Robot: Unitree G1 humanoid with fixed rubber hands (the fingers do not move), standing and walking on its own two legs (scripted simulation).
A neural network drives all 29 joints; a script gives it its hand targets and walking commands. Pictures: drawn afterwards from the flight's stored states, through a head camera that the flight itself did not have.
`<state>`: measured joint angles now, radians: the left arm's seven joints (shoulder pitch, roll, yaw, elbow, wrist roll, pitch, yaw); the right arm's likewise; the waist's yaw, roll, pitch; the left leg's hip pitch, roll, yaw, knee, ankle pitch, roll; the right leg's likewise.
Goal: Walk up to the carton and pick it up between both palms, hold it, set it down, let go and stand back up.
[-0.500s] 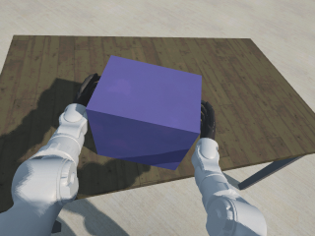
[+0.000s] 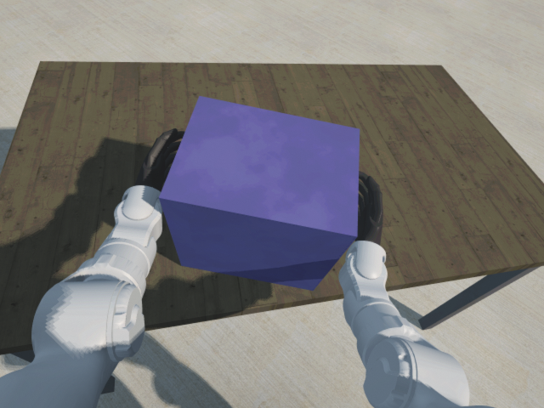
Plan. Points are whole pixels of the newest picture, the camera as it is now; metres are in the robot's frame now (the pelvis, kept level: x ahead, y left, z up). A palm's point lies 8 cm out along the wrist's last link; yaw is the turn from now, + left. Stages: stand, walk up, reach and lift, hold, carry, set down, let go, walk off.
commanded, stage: reach and lift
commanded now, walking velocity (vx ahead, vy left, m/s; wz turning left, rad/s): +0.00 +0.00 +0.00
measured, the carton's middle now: (262, 203) +0.43 -0.04 +0.03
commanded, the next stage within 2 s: none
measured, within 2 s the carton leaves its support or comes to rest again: neither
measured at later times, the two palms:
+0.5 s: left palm (153, 187) +0.43 +0.13 +0.08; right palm (373, 226) +0.35 -0.20 +0.06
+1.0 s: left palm (143, 144) +0.42 +0.12 +0.17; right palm (402, 185) +0.36 -0.20 +0.15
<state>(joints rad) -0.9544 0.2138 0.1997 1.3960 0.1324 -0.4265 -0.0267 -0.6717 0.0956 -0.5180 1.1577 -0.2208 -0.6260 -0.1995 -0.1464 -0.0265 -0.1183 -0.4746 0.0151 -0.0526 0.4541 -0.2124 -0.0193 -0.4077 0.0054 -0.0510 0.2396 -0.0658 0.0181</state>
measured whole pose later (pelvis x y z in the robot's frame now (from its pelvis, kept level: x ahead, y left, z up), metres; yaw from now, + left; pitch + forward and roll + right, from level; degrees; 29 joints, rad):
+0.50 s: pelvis +0.00 +0.00 +0.00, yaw +0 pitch +14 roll -2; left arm -0.84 0.18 0.09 1.30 0.05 -0.29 0.04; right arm -0.63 0.03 -0.29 1.14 0.02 -0.44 -0.17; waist -0.14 -0.01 -0.24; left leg -0.48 0.02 -0.05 0.44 -0.21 -0.02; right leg -0.42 0.01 -0.05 0.24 -0.07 0.02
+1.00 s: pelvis +0.00 -0.01 +0.01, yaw +1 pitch -1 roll -2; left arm -0.88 0.19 0.12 1.05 0.01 0.18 0.06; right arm -0.75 -0.05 -0.20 0.99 0.13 0.04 -0.16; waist -0.14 -0.01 -0.13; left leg -0.16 0.01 -0.05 0.40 -0.22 0.00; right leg -0.13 0.00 -0.05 0.24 -0.11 0.02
